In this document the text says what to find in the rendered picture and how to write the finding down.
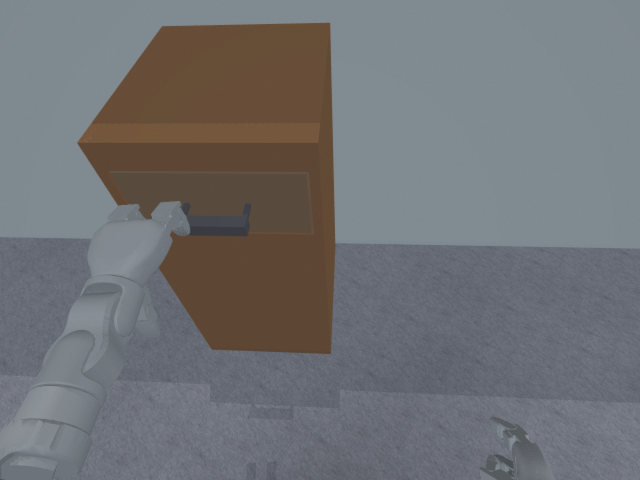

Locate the robot left hand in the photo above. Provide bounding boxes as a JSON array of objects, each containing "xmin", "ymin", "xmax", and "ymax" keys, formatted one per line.
[{"xmin": 87, "ymin": 201, "xmax": 190, "ymax": 339}]

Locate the cabinet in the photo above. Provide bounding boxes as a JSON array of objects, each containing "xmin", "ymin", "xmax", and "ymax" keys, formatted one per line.
[{"xmin": 77, "ymin": 23, "xmax": 335, "ymax": 354}]

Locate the robot left forearm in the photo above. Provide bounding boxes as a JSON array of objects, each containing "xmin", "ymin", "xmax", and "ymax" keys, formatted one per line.
[{"xmin": 0, "ymin": 275, "xmax": 145, "ymax": 480}]

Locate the drawer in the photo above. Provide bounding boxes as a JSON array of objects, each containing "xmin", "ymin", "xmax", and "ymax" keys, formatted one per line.
[{"xmin": 110, "ymin": 171, "xmax": 313, "ymax": 233}]

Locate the handle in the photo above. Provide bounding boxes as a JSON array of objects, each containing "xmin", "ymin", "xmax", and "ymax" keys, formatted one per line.
[{"xmin": 175, "ymin": 203, "xmax": 251, "ymax": 236}]

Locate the robot right hand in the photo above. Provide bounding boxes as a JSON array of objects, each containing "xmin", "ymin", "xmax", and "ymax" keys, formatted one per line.
[{"xmin": 480, "ymin": 417, "xmax": 555, "ymax": 480}]

